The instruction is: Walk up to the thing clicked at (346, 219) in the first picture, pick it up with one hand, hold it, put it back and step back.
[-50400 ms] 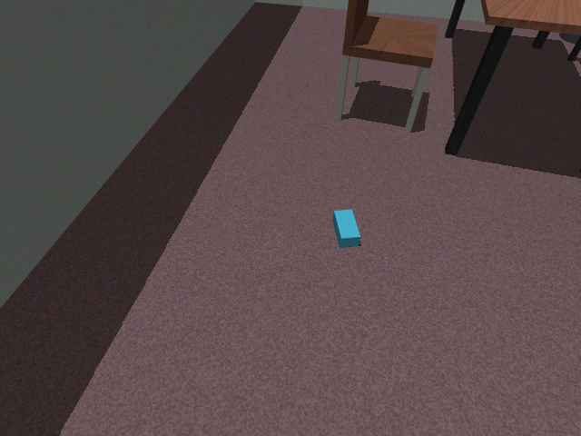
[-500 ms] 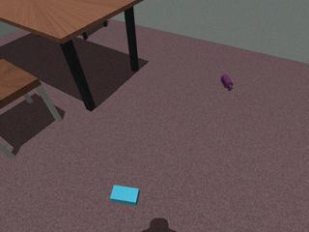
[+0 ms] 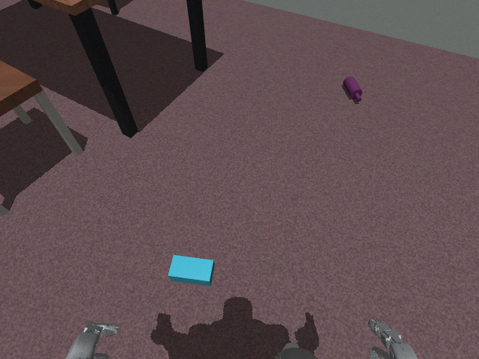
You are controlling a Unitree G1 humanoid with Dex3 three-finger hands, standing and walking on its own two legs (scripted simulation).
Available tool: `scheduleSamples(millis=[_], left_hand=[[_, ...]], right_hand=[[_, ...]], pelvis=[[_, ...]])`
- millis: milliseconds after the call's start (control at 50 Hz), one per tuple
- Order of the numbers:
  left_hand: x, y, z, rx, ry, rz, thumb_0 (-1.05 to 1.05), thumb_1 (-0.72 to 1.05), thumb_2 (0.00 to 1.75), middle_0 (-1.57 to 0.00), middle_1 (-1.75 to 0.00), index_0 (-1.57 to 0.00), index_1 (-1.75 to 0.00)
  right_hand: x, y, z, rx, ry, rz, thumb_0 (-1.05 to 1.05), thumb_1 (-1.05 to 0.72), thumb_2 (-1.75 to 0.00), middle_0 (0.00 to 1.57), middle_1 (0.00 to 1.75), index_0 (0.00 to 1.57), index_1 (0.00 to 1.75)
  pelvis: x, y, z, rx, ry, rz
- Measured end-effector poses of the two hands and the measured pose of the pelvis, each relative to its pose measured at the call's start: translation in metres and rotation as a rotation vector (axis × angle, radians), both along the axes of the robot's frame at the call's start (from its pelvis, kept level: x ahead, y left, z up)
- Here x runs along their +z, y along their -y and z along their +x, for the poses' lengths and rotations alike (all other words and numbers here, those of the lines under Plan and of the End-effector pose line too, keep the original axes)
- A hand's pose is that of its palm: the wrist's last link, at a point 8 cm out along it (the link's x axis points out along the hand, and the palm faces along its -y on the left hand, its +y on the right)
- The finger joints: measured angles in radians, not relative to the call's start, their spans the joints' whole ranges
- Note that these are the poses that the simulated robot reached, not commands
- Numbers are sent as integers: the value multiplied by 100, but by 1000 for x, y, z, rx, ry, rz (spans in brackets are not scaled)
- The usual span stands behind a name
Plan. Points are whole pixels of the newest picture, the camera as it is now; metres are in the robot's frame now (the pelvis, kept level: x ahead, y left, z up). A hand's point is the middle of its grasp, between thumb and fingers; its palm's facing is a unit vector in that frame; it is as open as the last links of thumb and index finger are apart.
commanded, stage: rise first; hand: left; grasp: from above
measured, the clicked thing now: (192, 270) +0.49 +0.19 -0.70
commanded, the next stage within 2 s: none
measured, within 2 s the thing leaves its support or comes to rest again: neither
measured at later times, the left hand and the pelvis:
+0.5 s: hand (143, 321) +0.25 +0.25 -0.33, palm faces -0.42 -0.55 -0.72, open 14.0 cm; pelvis -0.05 +0.01 -0.18, yaw +2 degrees
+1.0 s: hand (159, 293) +0.35 +0.25 -0.48, palm faces -0.50 -0.16 -0.85, open 13.8 cm; pelvis -0.10 +0.01 -0.33, yaw +0 degrees
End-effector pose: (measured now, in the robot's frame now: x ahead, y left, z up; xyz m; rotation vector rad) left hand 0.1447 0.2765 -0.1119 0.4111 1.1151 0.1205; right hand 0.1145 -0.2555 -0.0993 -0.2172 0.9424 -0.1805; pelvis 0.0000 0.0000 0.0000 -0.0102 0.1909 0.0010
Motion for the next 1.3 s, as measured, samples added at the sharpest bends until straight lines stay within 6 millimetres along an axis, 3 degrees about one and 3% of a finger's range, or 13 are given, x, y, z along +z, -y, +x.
scheduleSamples(millis=[200,300,400,480,600,780,1000,1300], left_hand=[[-52,-7,5,-173,30,99,0,-52,99,-9,-105,-9,-105],[-95,-13,38,-317,76,204,0,-56,100,-9,-105,-8,-105],[-135,-2,79,-455,163,290,-1,-54,98,-7,-107,-7,-106],[-162,6,105,-530,189,359,0,-52,97,-7,-109,-8,-107],[-200,6,136,-643,188,441,0,-51,96,-8,-110,-9,-107],[-255,11,180,-863,260,499,0,-47,96,-7,-110,-10,-107],[-315,16,218,-1026,342,564,0,-45,99,-5,-106,-7,-104],[-355,23,266,-1151,365,640,0,-46,99,-5,-97,-7,-95]], right_hand=[[-33,-11,34,89,96,-54,0,-93,-90,20,30,21,30],[-75,-12,44,138,119,-66,0,-92,-90,20,30,21,30],[-131,-8,40,141,89,-52,0,-88,-89,20,30,21,30],[-177,-3,22,120,25,-28,0,-88,-89,20,30,21,30],[-237,6,-23,93,-98,-4,0,-89,-89,20,30,21,30],[-298,25,-100,61,-267,-55,0,-87,-89,20,30,21,30],[-324,21,-161,14,-430,-121,0,-85,-88,20,30,21,30],[-339,-9,-195,-12,-583,-94,0,-87,-89,20,30,21,30]], pelvis=[[-51,-10,-9,13,-123,-14],[-96,-12,-20,22,-228,-17],[-143,-11,-31,27,-305,-16],[-175,-8,-42,33,-347,-12],[-218,-1,-62,42,-394,-6],[-282,2,-90,42,-406,-23],[-330,-11,-104,38,-412,-76],[-356,-28,-96,36,-457,-123]])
